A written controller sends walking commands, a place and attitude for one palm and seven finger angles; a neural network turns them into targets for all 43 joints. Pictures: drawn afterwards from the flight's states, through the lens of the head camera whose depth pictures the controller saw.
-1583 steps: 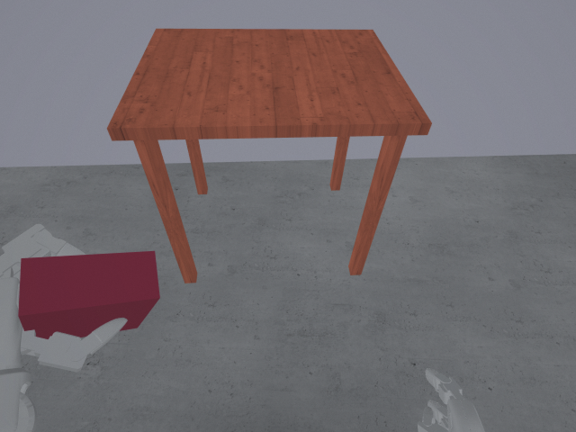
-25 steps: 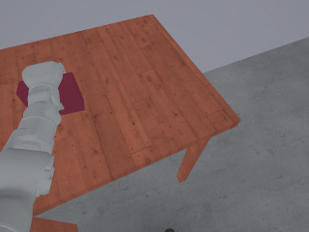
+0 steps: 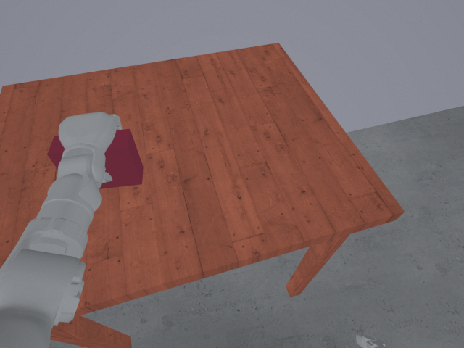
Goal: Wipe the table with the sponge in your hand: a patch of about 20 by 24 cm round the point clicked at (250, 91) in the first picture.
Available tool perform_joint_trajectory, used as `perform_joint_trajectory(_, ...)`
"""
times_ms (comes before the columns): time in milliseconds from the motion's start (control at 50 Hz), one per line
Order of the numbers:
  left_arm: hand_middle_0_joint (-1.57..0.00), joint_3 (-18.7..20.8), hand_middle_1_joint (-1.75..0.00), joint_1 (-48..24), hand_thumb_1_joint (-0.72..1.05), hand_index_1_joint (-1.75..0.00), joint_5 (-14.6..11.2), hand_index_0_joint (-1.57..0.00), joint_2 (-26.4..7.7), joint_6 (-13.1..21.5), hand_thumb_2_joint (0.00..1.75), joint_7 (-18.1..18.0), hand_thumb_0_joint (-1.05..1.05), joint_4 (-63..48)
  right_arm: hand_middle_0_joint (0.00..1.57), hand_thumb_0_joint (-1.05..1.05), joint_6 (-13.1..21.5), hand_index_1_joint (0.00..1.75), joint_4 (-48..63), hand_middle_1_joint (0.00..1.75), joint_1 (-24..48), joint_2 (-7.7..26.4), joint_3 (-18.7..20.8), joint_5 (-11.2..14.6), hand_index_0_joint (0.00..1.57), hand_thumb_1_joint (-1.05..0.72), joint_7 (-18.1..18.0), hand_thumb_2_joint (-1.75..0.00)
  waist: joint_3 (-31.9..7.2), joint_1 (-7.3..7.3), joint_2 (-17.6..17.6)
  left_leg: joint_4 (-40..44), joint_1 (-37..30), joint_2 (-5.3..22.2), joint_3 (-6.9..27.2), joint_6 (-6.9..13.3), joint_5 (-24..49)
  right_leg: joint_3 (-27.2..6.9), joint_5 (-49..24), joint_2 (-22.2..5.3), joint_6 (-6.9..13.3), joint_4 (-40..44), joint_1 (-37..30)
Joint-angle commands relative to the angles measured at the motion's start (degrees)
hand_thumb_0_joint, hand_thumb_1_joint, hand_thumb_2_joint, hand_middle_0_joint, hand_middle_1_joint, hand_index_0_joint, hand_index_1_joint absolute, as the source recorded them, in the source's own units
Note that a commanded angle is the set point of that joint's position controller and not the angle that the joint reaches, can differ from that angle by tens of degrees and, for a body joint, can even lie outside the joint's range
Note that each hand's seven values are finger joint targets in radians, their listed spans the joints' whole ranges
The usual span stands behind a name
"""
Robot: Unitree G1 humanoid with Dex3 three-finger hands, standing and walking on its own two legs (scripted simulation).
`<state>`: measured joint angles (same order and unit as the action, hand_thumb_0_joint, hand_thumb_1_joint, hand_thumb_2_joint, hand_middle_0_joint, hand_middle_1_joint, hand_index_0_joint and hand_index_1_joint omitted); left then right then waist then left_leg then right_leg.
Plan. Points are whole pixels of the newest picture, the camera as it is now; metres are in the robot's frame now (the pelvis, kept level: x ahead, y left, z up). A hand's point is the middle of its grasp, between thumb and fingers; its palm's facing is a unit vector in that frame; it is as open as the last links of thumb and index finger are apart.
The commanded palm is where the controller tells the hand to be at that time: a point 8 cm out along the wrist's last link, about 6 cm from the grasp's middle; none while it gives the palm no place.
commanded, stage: wipe back along the first lane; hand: left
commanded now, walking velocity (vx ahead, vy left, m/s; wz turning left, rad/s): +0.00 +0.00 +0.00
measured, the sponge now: (103, 167) +0.43 +0.28 +0.03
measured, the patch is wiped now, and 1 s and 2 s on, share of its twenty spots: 1.00 1.00 1.00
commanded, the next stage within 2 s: lift the sponge slowly off the table in 1.62 s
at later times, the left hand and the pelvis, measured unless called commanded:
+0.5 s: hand (96, 166) +0.41 +0.27 +0.06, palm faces -0.04 -0.02 -1.00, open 9.4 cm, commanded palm +0.36 +0.27 +0.10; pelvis +0.00 +0.00 +0.00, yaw -1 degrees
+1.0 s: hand (94, 192) +0.35 +0.26 +0.06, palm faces -0.02 -0.02 -1.00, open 9.3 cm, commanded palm +0.31 +0.25 +0.10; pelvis -0.01 -0.01 +0.00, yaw -1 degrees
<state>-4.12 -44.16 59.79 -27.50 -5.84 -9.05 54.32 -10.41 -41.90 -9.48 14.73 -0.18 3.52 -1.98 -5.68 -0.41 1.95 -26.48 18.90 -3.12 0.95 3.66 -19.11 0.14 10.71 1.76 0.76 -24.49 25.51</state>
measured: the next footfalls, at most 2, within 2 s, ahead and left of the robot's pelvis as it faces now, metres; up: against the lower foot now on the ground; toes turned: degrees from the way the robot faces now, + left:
none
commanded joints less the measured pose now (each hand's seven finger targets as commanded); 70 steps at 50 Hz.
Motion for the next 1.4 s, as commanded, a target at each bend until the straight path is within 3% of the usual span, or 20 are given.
perform_joint_trajectory(0,-1.20,2.32,-1.60,-21.77,0.10,-1.60,2.28,-1.20,-16.86,-1.68,1.30,-1.05,0.00,-6.65,0.20,0.00,0.80,0.30,4.03,0.30,-3.78,9.02,2.81,-0.54,0.20,-0.90,-0.91,-0.90,-19.49,-0.62,0.72,-0.16,-4.47,2.20,1.28,-4.44,36.18,-0.42,-23.50,-0.32,4.08,-2.26,-15.96)
perform_joint_trajectory(60,-1.20,0.74,-1.60,-17.90,0.10,-1.60,1.41,-1.20,-13.03,-1.12,1.30,-0.22,0.00,-7.35,0.20,0.00,0.67,0.30,4.57,0.30,-3.81,8.75,3.08,-0.54,0.20,-0.90,-0.49,-0.90,-19.59,-0.03,2.38,-0.79,-6.67,2.95,1.86,-4.91,40.04,-0.01,-22.56,-0.18,4.14,-2.37,-14.17)
perform_joint_trajectory(240,-1.20,1.75,-1.60,-8.30,0.10,-1.60,-1.12,-1.20,-11.39,-1.52,1.30,0.06,0.00,-10.23,0.20,0.00,0.13,0.30,5.22,0.30,-2.48,9.19,3.39,-0.26,0.20,-0.90,-0.03,-0.90,-18.91,1.11,-1.47,-0.15,-4.37,2.62,1.56,-4.18,35.86,-0.83,-23.01,-0.08,4.33,-1.82,-17.04)
perform_joint_trajectory(300,-1.20,-0.49,-1.60,-4.98,0.10,-1.60,-1.58,-1.20,-8.54,-2.41,1.30,0.39,0.00,-12.17,0.20,0.00,0.16,0.30,5.87,0.30,-1.41,9.02,3.30,0.09,0.20,-0.90,0.27,-0.90,-17.54,1.43,-1.86,0.65,-3.57,2.30,1.37,-3.95,33.90,-0.91,-23.09,-0.16,4.28,-1.42,-17.84)
perform_joint_trajectory(420,-1.20,1.24,-1.60,0.36,0.10,-1.60,-2.70,-1.20,-9.44,-3.65,1.30,1.00,0.00,-15.65,0.20,0.00,0.62,0.30,6.86,0.30,0.65,9.33,3.04,0.58,0.20,-0.90,0.50,-0.90,-15.50,2.67,-2.29,1.75,-2.81,2.14,1.60,-3.74,31.88,-1.55,-22.44,-0.25,4.67,-0.99,-18.76)
perform_joint_trajectory(560,-1.20,-0.28,-1.60,6.62,0.10,-1.60,-3.48,-1.20,-6.70,-5.29,1.30,1.13,0.00,-21.03,0.20,0.00,1.31,0.30,8.51,0.30,2.94,8.86,2.73,0.88,0.20,-0.90,0.72,-0.90,-14.13,3.20,-2.58,2.27,-3.70,1.94,1.31,-3.74,30.70,-1.40,-21.84,-0.28,4.40,-0.64,-19.65)
perform_joint_trajectory(600,-1.20,-1.04,-1.60,6.10,0.10,-1.60,-3.45,-1.20,-5.80,-6.12,1.30,1.00,0.00,-22.21,0.20,0.00,1.40,0.30,8.65,0.30,3.65,8.69,2.75,0.86,0.20,-0.90,0.72,-0.90,-12.72,2.96,-2.71,2.53,-4.14,1.93,1.39,-3.82,29.20,-1.27,-20.29,-0.24,4.43,-0.13,-18.64)
perform_joint_trajectory(620,-1.20,1.08,-1.60,6.23,0.10,-1.60,-3.89,-1.20,-7.93,-6.35,1.30,0.98,0.00,-23.50,0.20,0.00,1.38,0.30,8.97,0.30,4.47,8.89,2.54,0.97,0.20,-0.90,0.55,-0.90,-13.46,3.53,-2.39,2.98,-4.11,1.92,1.64,-3.73,28.55,-1.75,-19.74,-0.21,4.62,-0.01,-19.21)
perform_joint_trajectory(660,-1.20,-1.95,-1.60,5.03,0.10,-1.60,-3.62,-1.20,-5.02,-7.08,1.30,1.21,0.00,-23.66,0.20,0.00,1.50,0.30,8.96,0.30,4.74,8.50,2.30,0.91,0.20,-0.90,0.37,-0.90,-12.10,2.56,-3.27,3.07,-4.31,1.85,1.35,-3.77,26.95,-1.13,-18.60,-0.25,4.40,0.15,-18.40)
perform_joint_trajectory(720,-1.20,0.51,-1.60,8.25,0.10,-1.60,-3.81,-1.20,-6.97,-7.40,1.30,1.27,0.00,-25.92,0.20,0.00,1.74,0.30,9.82,0.30,6.03,8.45,2.03,0.95,0.20,-0.90,0.22,-0.90,-13.43,4.00,-2.60,3.43,-4.71,1.70,1.46,-3.69,27.13,-1.85,-18.95,-0.24,4.76,0.21,-19.91)
perform_joint_trajectory(780,-1.20,-1.93,-1.60,8.39,0.10,-1.60,-3.99,-1.20,-4.46,-8.05,1.30,1.53,0.00,-26.66,0.20,0.00,1.82,0.30,9.97,0.30,6.68,8.01,1.75,0.97,0.20,-0.90,0.05,-0.90,-11.29,3.32,-3.41,3.69,-4.32,1.46,0.94,-3.52,24.76,-1.58,-18.17,-0.41,4.41,0.71,-19.64)
perform_joint_trajectory(820,-1.20,0.64,-1.60,9.08,0.10,-1.60,-4.12,-1.20,-6.93,-8.40,1.30,1.51,0.00,-28.30,0.20,0.00,1.89,0.30,10.49,0.30,7.65,8.24,1.59,0.89,0.20,-0.90,-0.09,-0.90,-11.77,4.19,-2.90,4.39,-4.47,1.59,1.34,-3.46,24.39,-2.21,-17.21,-0.39,4.74,0.97,-20.13)
perform_joint_trajectory(840,-1.20,-1.14,-1.60,8.30,0.10,-1.60,-3.99,-1.20,-5.54,-8.58,1.30,1.60,0.00,-28.91,0.20,0.00,1.97,0.30,10.41,0.30,7.76,7.95,1.49,0.88,0.20,-0.90,-0.15,-0.90,-12.06,3.66,-2.46,3.99,-4.96,1.45,1.02,-3.48,24.47,-1.83,-17.60,-0.52,4.58,0.77,-20.35)
perform_joint_trajectory(1020,-1.20,1.63,-1.60,21.42,0.10,-1.60,-5.57,-1.20,-5.22,-8.97,1.30,1.60,0.00,-36.91,0.20,0.00,2.98,0.30,11.96,0.30,10.40,8.03,1.71,0.73,0.20,-0.90,0.50,-0.90,-13.09,5.70,-4.25,4.00,-5.03,1.59,1.58,-3.51,27.19,-3.30,-21.81,-0.45,4.77,0.12,-23.27)
perform_joint_trajectory(1060,-1.20,-1.22,-1.60,21.42,0.10,-1.60,-5.95,-1.20,-2.34,-9.91,1.30,1.54,0.00,-38.37,0.20,0.00,3.07,0.30,11.68,0.30,10.64,7.74,1.73,0.84,0.20,-0.90,0.61,-0.90,-10.39,4.90,-3.71,4.22,-5.24,1.76,1.28,-3.59,25.90,-2.43,-19.94,-0.54,4.43,0.61,-21.68)
perform_joint_trajectory(1120,-1.20,1.07,-1.60,23.68,0.10,-1.60,-6.31,-1.20,-4.43,-11.10,1.30,1.31,0.00,-41.17,0.20,0.00,3.37,0.30,12.13,0.30,12.13,8.05,1.66,0.79,0.20,-0.90,0.40,-0.90,-11.21,5.95,-3.99,4.86,-5.47,1.66,1.55,-3.42,25.22,-3.35,-19.33,-0.44,4.63,0.84,-22.78)
perform_joint_trajectory(1180,-1.20,-1.64,-1.60,24.94,0.10,-1.60,-6.17,-1.20,-1.84,-12.22,1.30,1.56,0.00,-42.10,0.20,0.00,3.75,0.30,11.61,0.30,12.15,7.77,1.56,0.85,0.20,-0.90,0.45,-0.90,-9.33,5.36,-4.19,4.84,-5.85,1.74,1.43,-3.68,25.50,-2.65,-18.82,-0.44,4.44,0.86,-21.85)
perform_joint_trajectory(1220,-1.20,0.53,-1.60,27.88,0.10,-1.60,-6.45,-1.20,-3.67,-12.60,1.30,1.58,0.00,-45.17,0.20,0.00,4.11,0.30,12.26,0.30,13.18,7.98,1.63,0.82,0.20,-0.90,0.60,-0.90,-10.99,6.19,-3.51,4.78,-6.77,1.86,1.77,-3.63,26.73,-3.56,-19.91,-0.30,4.62,0.59,-22.94)
perform_joint_trajectory(1240,-1.20,-1.09,-1.60,28.30,0.10,-1.60,-6.42,-1.20,-2.05,-12.83,1.30,1.68,0.00,-45.93,0.20,0.00,4.26,0.30,12.37,0.30,13.06,7.60,1.55,0.78,0.20,-0.90,0.67,-0.90,-11.00,5.92,-3.57,4.54,-6.84,1.86,1.48,-3.66,27.48,-2.70,-20.78,-0.60,4.45,0.30,-23.48)
perform_joint_trajectory(1380,-1.20,-1.37,-1.60,30.87,0.10,-1.60,-6.39,-1.20,-2.07,-14.44,1.30,2.32,0.00,-48.39,0.20,0.00,4.76,0.30,12.30,0.30,14.19,7.39,1.04,0.77,0.20,-0.90,0.60,-0.90,-7.29,6.04,-3.65,5.46,-6.68,1.90,1.76,-3.68,25.29,-2.95,-17.79,-0.28,4.47,0.87,-22.14)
